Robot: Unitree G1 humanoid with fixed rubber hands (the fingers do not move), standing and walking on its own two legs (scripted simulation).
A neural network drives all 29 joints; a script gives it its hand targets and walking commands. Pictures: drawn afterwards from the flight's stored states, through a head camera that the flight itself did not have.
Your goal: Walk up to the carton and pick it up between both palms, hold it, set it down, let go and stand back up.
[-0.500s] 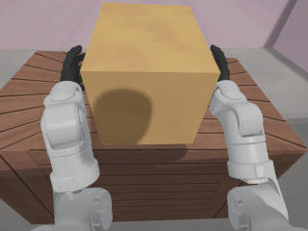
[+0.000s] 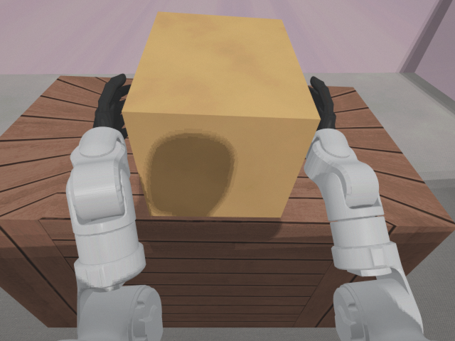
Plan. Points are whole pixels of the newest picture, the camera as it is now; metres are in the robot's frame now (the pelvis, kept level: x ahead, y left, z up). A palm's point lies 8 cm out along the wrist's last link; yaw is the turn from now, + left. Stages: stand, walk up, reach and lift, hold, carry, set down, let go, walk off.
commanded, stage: hold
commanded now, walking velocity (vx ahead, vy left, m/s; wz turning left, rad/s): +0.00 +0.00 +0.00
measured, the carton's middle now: (218, 113) +0.42 -0.01 +0.23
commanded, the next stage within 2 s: none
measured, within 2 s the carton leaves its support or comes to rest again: neither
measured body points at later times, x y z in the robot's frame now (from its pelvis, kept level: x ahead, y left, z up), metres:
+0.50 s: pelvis -0.02 -0.01 +0.00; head -0.05 +0.04 +0.44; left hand +0.35 +0.17 +0.24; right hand +0.37 -0.14 +0.24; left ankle +0.00 +0.13 -0.75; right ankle +0.03 -0.10 -0.75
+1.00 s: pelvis -0.01 +0.00 +0.00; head -0.05 +0.05 +0.44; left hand +0.34 +0.18 +0.22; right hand +0.36 -0.13 +0.23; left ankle +0.00 +0.13 -0.75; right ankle +0.03 -0.10 -0.75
